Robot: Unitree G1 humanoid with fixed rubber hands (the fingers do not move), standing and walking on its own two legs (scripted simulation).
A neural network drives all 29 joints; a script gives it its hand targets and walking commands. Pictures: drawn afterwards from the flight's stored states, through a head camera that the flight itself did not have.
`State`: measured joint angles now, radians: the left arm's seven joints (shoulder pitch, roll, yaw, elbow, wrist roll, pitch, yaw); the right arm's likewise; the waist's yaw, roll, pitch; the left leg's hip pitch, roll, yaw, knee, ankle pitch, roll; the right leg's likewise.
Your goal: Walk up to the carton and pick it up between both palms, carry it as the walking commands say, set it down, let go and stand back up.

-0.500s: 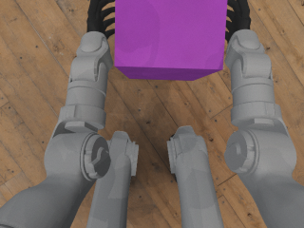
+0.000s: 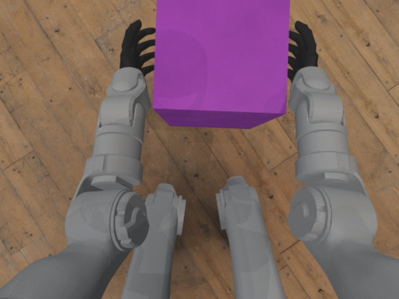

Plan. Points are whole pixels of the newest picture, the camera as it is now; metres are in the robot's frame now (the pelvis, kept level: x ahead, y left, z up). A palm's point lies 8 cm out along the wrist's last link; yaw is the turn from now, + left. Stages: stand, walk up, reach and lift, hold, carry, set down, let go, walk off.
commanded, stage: reach and lift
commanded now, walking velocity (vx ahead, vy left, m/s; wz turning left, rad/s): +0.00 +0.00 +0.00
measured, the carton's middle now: (215, 78) +0.52 -0.06 -0.15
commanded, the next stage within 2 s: none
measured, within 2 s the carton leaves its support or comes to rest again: neither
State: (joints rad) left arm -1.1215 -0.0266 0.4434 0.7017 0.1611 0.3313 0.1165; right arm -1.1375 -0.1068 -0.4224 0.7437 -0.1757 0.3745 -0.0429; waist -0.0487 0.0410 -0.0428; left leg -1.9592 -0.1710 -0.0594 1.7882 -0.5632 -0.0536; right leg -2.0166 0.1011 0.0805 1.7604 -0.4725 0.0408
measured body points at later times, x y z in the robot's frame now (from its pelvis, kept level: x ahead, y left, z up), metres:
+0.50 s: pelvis +0.01 +0.00 +0.06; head +0.26 -0.03 +0.43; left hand +0.51 +0.09 -0.01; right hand +0.49 -0.20 -0.01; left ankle +0.09 +0.12 -0.46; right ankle +0.12 -0.12 -0.46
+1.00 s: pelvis +0.03 +0.00 +0.12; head +0.23 -0.02 +0.52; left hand +0.49 +0.10 +0.06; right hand +0.47 -0.20 +0.06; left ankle +0.09 +0.12 -0.46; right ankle +0.12 -0.12 -0.46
